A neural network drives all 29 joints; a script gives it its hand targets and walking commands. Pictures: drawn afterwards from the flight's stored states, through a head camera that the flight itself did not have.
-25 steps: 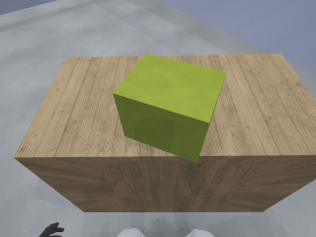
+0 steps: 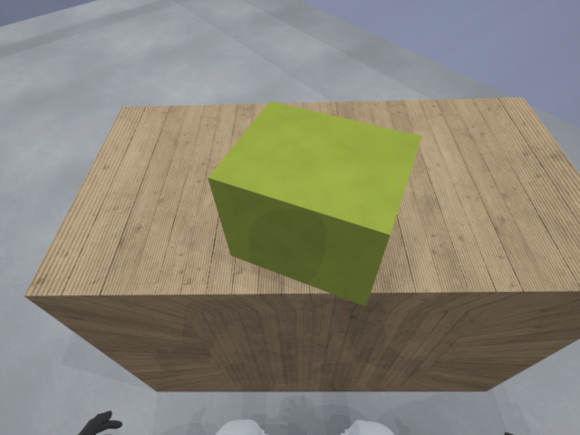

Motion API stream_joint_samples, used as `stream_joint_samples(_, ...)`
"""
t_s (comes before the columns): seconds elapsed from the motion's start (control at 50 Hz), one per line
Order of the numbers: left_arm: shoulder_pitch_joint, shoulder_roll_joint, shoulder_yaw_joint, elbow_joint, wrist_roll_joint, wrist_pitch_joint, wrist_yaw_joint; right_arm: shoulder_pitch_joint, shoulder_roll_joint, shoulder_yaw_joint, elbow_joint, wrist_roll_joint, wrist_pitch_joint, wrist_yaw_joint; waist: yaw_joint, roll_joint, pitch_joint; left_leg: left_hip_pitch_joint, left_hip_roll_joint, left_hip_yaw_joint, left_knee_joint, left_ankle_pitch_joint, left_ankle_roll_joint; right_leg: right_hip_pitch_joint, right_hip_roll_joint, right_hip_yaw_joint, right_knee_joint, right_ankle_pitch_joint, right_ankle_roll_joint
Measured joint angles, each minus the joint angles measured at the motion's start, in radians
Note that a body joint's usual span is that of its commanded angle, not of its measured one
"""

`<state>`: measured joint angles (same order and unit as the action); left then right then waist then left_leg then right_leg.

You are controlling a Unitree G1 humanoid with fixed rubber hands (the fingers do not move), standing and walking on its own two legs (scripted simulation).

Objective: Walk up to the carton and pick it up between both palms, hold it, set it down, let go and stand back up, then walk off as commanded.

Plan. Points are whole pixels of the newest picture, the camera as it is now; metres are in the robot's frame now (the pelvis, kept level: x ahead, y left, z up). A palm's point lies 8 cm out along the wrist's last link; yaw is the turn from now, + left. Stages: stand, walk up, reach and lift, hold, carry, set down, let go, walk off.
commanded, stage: walk up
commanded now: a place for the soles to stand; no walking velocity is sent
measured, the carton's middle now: (316, 201) +0.45 -0.02 +0.05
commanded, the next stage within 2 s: reach and lift in 0.78 s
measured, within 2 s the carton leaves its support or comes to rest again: neither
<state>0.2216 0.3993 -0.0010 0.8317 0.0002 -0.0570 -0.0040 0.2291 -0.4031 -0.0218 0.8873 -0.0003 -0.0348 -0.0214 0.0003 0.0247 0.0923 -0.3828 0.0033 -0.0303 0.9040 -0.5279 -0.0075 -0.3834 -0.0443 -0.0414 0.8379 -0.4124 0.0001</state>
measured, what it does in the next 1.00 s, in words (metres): stands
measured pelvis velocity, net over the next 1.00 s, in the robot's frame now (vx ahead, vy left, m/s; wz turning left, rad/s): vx -0.02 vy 0.02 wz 0.00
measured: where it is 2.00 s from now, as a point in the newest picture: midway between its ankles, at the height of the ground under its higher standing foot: outside the picture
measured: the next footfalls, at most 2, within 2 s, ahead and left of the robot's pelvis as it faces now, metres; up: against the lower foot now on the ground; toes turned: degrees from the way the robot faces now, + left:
none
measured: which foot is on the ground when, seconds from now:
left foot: down 0.00-1.00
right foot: down 0.00-1.00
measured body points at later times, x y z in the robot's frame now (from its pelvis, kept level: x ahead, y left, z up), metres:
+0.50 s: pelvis -0.01 +0.02 +0.00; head +0.00 +0.02 +0.45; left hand +0.09 +0.34 -0.10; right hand +0.07 -0.30 -0.12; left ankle +0.01 +0.14 -0.70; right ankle +0.02 -0.12 -0.70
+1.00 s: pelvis -0.02 +0.02 +0.00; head +0.01 +0.02 +0.44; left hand +0.14 +0.30 -0.10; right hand +0.12 -0.29 -0.10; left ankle +0.01 +0.14 -0.70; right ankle +0.02 -0.12 -0.70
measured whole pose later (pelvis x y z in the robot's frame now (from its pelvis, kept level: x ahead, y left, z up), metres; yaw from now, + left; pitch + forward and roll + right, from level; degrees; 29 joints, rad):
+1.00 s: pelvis -0.02 +0.02 +0.00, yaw +0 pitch -5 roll -1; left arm 0.07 0.34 0.00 0.57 0.00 0.39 0.03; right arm 0.05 -0.40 -0.07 1.01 -0.04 -0.21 0.05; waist 0.00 0.01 0.16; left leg -0.38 0.01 -0.02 0.88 -0.42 0.01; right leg -0.38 -0.04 -0.03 0.84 -0.38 0.00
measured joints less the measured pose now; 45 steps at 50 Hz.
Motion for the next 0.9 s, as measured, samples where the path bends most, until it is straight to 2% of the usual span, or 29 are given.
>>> stream_joint_samples(0.04, 0.000, -0.005, 0.000, 0.000, 0.000, -0.001, 0.002, -0.003, 0.000, 0.000, -0.004, 0.000, -0.006, 0.000, 0.000, 0.010, 0.002, 0.004, 0.007, -0.001, -0.021, 0.013, 0.000, 0.000, 0.000, -0.002, 0.000, 0.003, 0.000)
stream_joint_samples(0.08, 0.000, -0.006, 0.000, 0.000, 0.000, -0.001, 0.002, -0.003, 0.000, 0.000, 0.005, 0.000, -0.016, 0.000, 0.000, 0.013, 0.000, 0.011, 0.010, 0.002, -0.067, 0.130, -0.001, 0.000, -0.001, -0.003, 0.000, 0.005, 0.002)
stream_joint_samples(0.38, -0.003, 0.014, 0.000, 0.003, 0.000, 0.000, 0.003, -0.016, 0.000, 0.000, 0.062, 0.000, 0.005, 0.006, 0.000, -0.007, -0.013, 0.006, -0.006, 0.011, -0.062, 0.117, 0.013, 0.002, -0.012, 0.006, -0.014, 0.024, 0.002)
stream_joint_samples(0.78, -0.003, 0.013, 0.000, 0.022, 0.000, 0.000, 0.003, -0.032, 0.000, 0.000, 0.069, 0.000, 0.015, 0.010, 0.000, -0.008, -0.018, 0.007, -0.006, 0.013, -0.063, 0.119, 0.015, 0.002, -0.012, 0.008, -0.014, 0.026, 0.003)
stream_joint_samples(0.8, -0.005, 0.012, 0.000, 0.016, 0.000, 0.017, 0.005, -0.037, 0.000, 0.000, 0.082, -0.001, 0.000, 0.011, 0.000, -0.008, -0.019, 0.007, -0.007, 0.013, -0.063, 0.119, 0.014, 0.002, -0.012, 0.008, -0.014, 0.026, 0.003)
stream_joint_samples(0.86, -0.052, 0.003, 0.000, -0.038, 0.000, 0.238, 0.032, -0.103, 0.001, -0.006, 0.183, -0.022, -0.112, 0.050, 0.000, -0.005, 0.002, 0.005, -0.003, 0.013, -0.049, 0.114, 0.013, 0.002, -0.008, 0.008, -0.006, 0.025, 0.003)
stream_joint_samples(0.9, -0.093, -0.011, 0.000, -0.088, 0.000, 0.348, 0.038, -0.145, 0.001, -0.025, 0.199, -0.035, -0.150, 0.070, 0.000, -0.004, 0.029, 0.003, 0.002, 0.013, -0.032, 0.108, 0.013, 0.002, -0.004, 0.008, 0.004, 0.024, 0.003)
